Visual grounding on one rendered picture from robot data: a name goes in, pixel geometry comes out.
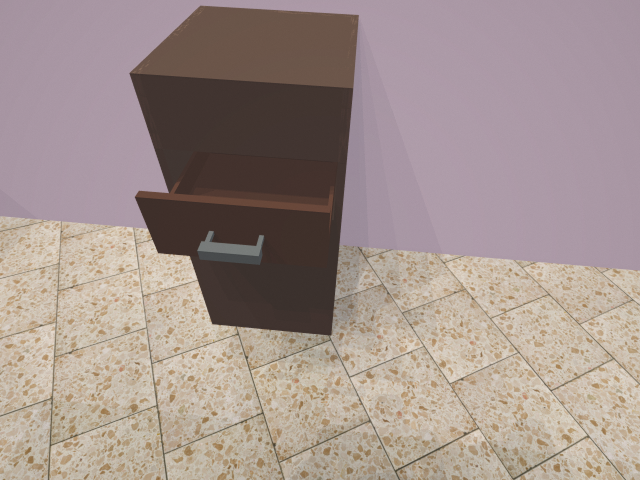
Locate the drawer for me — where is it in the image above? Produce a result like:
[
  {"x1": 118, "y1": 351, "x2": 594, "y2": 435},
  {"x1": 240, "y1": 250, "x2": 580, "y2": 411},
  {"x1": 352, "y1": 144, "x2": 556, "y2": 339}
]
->
[{"x1": 135, "y1": 151, "x2": 338, "y2": 268}]

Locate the cabinet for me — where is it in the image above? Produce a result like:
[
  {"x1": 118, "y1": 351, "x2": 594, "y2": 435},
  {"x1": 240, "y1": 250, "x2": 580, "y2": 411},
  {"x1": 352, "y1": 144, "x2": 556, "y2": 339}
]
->
[{"x1": 129, "y1": 6, "x2": 359, "y2": 336}]

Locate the handle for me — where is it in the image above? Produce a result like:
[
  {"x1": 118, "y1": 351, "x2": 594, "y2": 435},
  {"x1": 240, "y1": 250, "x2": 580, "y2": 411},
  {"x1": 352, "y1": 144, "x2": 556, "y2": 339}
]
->
[{"x1": 197, "y1": 231, "x2": 264, "y2": 265}]

